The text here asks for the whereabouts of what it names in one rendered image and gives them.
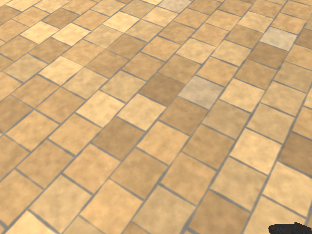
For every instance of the right robot hand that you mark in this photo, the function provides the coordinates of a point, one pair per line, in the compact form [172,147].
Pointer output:
[289,228]

